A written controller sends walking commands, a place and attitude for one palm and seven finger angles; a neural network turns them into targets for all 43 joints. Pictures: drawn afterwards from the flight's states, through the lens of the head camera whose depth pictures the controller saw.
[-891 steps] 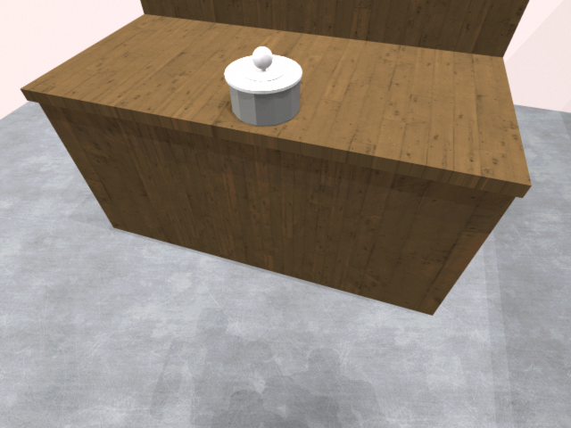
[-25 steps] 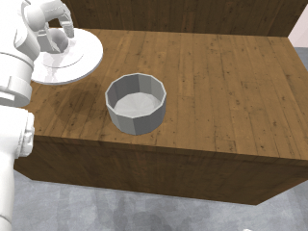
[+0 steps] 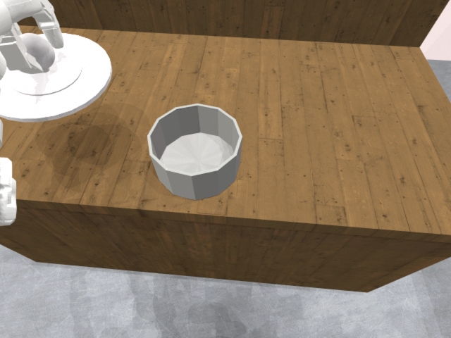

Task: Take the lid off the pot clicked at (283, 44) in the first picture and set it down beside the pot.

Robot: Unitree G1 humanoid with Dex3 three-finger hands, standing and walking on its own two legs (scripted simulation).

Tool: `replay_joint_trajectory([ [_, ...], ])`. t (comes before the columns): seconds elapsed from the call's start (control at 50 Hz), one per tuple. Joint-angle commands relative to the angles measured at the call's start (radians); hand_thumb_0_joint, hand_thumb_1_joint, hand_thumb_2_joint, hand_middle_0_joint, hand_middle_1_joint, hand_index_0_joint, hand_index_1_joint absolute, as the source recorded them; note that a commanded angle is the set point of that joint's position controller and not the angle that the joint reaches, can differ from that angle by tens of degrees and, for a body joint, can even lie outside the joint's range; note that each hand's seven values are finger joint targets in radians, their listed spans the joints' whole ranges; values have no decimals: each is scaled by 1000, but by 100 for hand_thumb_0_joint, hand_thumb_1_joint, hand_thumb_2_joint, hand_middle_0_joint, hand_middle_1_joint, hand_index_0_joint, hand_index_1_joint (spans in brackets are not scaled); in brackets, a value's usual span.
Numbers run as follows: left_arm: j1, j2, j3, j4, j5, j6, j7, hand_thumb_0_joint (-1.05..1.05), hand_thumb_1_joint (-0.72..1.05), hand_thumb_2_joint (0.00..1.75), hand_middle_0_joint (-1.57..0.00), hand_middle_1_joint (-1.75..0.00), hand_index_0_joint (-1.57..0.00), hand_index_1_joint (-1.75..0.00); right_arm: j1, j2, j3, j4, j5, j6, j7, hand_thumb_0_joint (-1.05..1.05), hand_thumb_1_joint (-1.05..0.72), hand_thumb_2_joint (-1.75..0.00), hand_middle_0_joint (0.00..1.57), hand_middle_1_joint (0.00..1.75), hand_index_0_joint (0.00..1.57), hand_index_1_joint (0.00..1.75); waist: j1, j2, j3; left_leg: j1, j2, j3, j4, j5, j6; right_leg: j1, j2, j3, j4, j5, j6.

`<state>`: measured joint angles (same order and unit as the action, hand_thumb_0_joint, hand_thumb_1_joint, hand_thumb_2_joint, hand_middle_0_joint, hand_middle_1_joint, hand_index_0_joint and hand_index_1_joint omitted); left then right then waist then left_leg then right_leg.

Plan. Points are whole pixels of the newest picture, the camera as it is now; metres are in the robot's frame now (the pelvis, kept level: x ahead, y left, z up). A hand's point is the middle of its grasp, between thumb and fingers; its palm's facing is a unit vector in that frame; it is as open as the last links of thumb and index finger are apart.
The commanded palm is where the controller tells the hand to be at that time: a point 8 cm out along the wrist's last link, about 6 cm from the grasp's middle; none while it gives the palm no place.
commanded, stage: move the lid sideways beside the pot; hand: left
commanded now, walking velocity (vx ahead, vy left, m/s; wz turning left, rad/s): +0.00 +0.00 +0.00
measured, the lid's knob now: (34, 52) +0.52 +0.27 +0.22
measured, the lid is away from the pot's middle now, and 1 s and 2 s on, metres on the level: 0.24 0.22 0.23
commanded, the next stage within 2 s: lower the lid onto the table in 0.02 s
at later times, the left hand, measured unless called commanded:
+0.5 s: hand (35, 64) +0.49 +0.27 +0.22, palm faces -0.33 -0.04 -0.94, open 8.1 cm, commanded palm +0.50 +0.26 +0.29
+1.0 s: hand (52, 83) +0.49 +0.26 +0.18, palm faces -0.38 -0.06 -0.92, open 8.1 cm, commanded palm +0.50 +0.26 +0.25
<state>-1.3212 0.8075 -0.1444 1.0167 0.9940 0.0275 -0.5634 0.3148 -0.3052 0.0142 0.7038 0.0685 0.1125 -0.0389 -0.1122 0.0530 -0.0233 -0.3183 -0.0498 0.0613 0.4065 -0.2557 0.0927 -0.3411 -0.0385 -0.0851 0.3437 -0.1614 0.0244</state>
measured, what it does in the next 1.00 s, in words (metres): stands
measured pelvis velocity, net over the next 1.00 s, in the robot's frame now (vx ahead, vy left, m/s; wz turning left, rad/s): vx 0.00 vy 0.00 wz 0.01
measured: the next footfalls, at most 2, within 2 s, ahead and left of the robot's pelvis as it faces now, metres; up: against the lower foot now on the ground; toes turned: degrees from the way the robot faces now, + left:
none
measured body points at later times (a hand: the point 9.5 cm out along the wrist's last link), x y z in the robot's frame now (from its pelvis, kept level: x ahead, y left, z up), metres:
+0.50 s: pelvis +0.00 +0.01 +0.00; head +0.08 +0.01 +0.44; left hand +0.51 +0.26 +0.27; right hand +0.07 -0.26 -0.13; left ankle -0.04 +0.05 -0.74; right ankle -0.01 -0.14 -0.74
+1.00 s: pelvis +0.00 +0.00 +0.00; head +0.08 +0.00 +0.44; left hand +0.51 +0.26 +0.23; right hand +0.03 -0.28 -0.13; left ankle -0.04 +0.05 -0.74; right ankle -0.01 -0.14 -0.74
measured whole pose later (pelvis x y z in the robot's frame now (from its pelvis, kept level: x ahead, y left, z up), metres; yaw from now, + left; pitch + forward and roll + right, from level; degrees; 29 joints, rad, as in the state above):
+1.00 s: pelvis +0.00 +0.00 +0.00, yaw +1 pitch +11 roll -2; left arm -1.23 0.75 -0.13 1.06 0.98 -0.02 -0.52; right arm 0.32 -0.30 0.01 0.71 0.06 0.12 -0.04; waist -0.12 0.05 -0.03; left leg -0.36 -0.05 0.05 0.44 -0.27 0.09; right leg -0.37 -0.03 -0.08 0.36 -0.18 0.03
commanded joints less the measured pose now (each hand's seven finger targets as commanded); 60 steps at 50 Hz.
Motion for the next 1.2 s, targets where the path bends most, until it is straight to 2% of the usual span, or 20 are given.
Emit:
replay_joint_trajectory([
  [0.0, -571, 284, 108, -258, 9, -5, 54, 0, 63, 97, -77, -101, -79, -103, 50, -154, -61, -84, -9, -19, 0, 0, -90, -90, 20, 30, 20, 30, 6, 84, -512, 365, 43, -136, 67, 734, -34, 75, 59, 30, 27, 305, -65],
  [0.02, -545, 255, 81, -205, 4, -1, 47, 0, 63, 97, -77, -101, -79, -103, 50, -153, -55, -81, -4, -13, -1, 0, -90, -90, 20, 30, 20, 30, 0, 59, -464, 324, 40, -132, 54, 680, -34, 72, 58, 23, 22, 290, -64],
  [0.06, -569, 224, 54, -273, -28, 2, 45, 0, 63, 97, -77, -101, -79, -103, 47, -165, -64, -80, -1, -7, 3, 0, -90, -90, 20, 30, 20, 30, -1, 78, -486, 350, 38, -133, 67, 721, -38, 69, 51, 23, 26, 325, -66],
  [0.1, -632, 246, 72, -330, -5, -1, 46, 0, 63, 97, -77, -101, -79, -103, 41, -153, -61, -82, -8, -11, 6, 0, -90, -90, 20, 30, 20, 30, 2, 100, -528, 386, 43, -144, 68, 750, -39, 63, 60, 25, 30, 303, -64],
  [0.16, -578, 230, 66, -285, -20, 23, 46, 0, 63, 97, -77, -101, -79, -103, 56, -164, -67, -76, -5, -20, 12, 0, -90, -90, 20, 30, 20, 30, -4, 111, -506, 400, 39, -157, 82, 809, -53, 36, 59, 22, 32, 311, -67],
  [0.2, -555, 197, 48, -192, -7, 28, 39, 0, 63, 97, -77, -101, -79, -103, 51, -152, -56, -68, 0, -17, 9, 0, -90, -90, 20, 30, 20, 30, -10, 17, -452, 334, 41, -146, 66, 701, -42, 43, 64, 13, 32, 285, -61],
  [0.26, -607, 165, 15, -282, -23, 29, 46, 0, 63, 97, -77, -101, -79, -103, 42, -161, -65, -75, -5, -17, 13, 0, -90, -90, 20, 30, 20, 30, -12, 88, -493, 378, 36, -147, 79, 767, -53, 29, 56, 17, 40, 318, -66],
  [0.34, -589, 222, 71, -234, 0, 20, 52, 0, 63, 97, -77, -101, -79, -103, 50, -151, -57, -79, -7, -24, 6, 0, -90, -90, 20, 30, 20, 30, -3, 37, -506, 347, 35, -144, 69, 706, -44, 69, 62, 20, 41, 306, -63],
  [0.38, -651, 211, 56, -313, -3, 9, 57, 0, 63, 97, -77, -101, -79, -103, 47, -151, -61, -80, -14, -23, 9, 0, -90, -90, 20, 30, 20, 30, -7, 85, -544, 395, 42, -161, 71, 775, -62, 42, 63, 21, 45, 300, -61],
  [0.4, -637, 170, 34, -267, -3, 13, 55, 0, 63, 97, -77, -101, -79, -103, 50, -146, -61, -75, -10, -24, 6, 0, -90, -90, 20, 30, 20, 30, -14, 74, -514, 397, 45, -159, 76, 766, -59, 19, 64, 18, 41, 279, -61],
  [0.44, -601, 193, 54, -211, -3, 14, 57, 0, 63, 97, -77, -101, -79, -103, 59, -153, -59, -70, -8, -25, 5, 0, -90, -90, 20, 30, 20, 30, -11, 46, -480, 349, 41, -151, 67, 677, -55, 30, 64, 14, 38, 262, -62],
  [0.5, -631, 203, 68, -276, -1, -4, 67, 0, 63, 97, -77, -101, -79, -103, 57, -149, -63, -82, -17, -27, 5, 0, -90, -90, 20, 30, 20, 30, -2, 73, -548, 384, 40, -157, 75, 747, -60, 46, 62, 22, 50, 294, -64],
  [0.6, -538, 215, 91, -185, -4, -7, 71, 0, 63, 97, -77, -101, -79, -103, 70, -156, -65, -75, -14, -19, 8, 0, -90, -90, 20, 30, 20, 30, -1, 23, -486, 322, 38, -144, 73, 712, -50, 55, 63, 22, 47, 308, -62],
  [0.66, -582, 187, 60, -304, -21, -13, 79, 0, 63, 97, -77, -101, -79, -103, 62, -160, -75, -84, -16, -14, 14, 0, -90, -90, 20, 30, 20, 30, 0, 97, -533, 386, 40, -155, 86, 782, -65, 35, 58, 23, 54, 314, -68],
  [0.74, -515, 222, 98, -193, -9, -15, 76, 0, 63, 97, -77, -101, -79, -103, 73, -156, -67, -80, -11, -8, 5, 0, -90, -90, 20, 30, 20, 30, -2, 16, -489, 297, 31, -132, 69, 637, -39, 74, 62, 24, 44, 301, -63],
  [0.86, -540, 237, 86, -227, -16, -41, 97, 0, 63, 97, -77, -101, -79, -103, 81, -162, -73, -73, -10, -8, -7, 0, -90, -90, 20, 30, 20, 30, -12, 77, -502, 322, 32, -129, 81, 661, -40, 65, 60, 29, 44, 327, -67],
  [0.98, -524, 277, 113, -210, -12, -65, 101, 0, 63, 97, -77, -101, -79, -103, 90, -162, -67, -65, -10, -6, -16, 0, -90, -90, 20, 30, 20, 30, -9, 57, -522, 286, 33, -121, 71, 603, -31, 99, 62, 35, 46, 326, -60],
  [1.06, -505, 255, 97, -219, -27, -77, 106, 0, 63, 97, -77, -101, -79, -103, 89, -168, -71, -60, -7, -4, -20, 0, -90, -90, 20, 30, 20, 30, -9, 100, -496, 305, 34, -121, 85, 633, -34, 62, 58, 30, 49, 330, -66],
  [1.12, -494, 215, 79, -191, -24, -82, 101, 0, 63, 97, -77, -101, -79, -103, 96, -157, -71, -55, -7, -3, -21, 0, -90, -90, 20, 30, 20, 30, -19, 69, -485, 308, 40, -124, 86, 613, -30, 38, 67, 25, 45, 295, -60],
  [1.18, -499, 256, 104, -215, -31, -94, 106, 0, 63, 97, -77, -101, -79, -103, 99, -166, -72, -51, -10, 3, -20, 0, -90, -90, 20, 30, 20, 30, -14, 69, -505, 290, 36, -121, 84, 592, -31, 53, 65, 29, 52, 301, -60],
])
